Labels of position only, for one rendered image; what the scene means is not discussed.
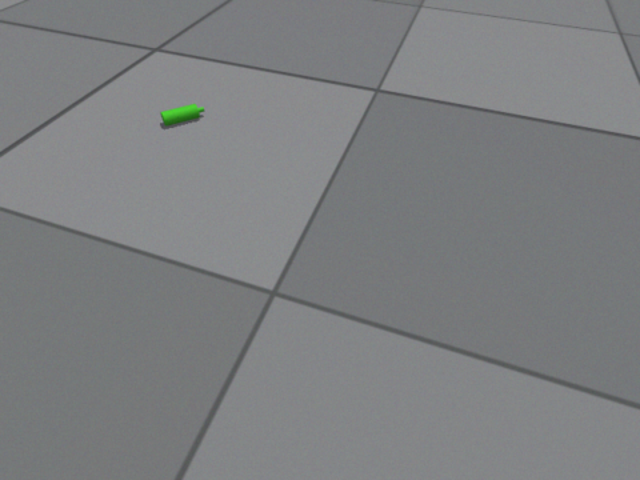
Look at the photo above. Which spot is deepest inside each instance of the bottle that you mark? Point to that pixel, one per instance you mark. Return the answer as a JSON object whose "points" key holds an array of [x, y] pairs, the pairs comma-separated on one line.
{"points": [[181, 114]]}

